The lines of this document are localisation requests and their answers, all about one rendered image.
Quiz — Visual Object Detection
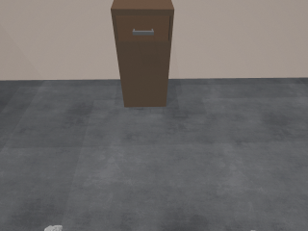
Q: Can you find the drawer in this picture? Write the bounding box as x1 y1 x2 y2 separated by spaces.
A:
115 15 170 41

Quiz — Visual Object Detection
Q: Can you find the handle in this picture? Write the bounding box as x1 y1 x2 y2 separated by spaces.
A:
132 28 154 36

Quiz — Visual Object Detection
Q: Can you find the cabinet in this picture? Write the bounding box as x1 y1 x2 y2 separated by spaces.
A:
111 0 174 108

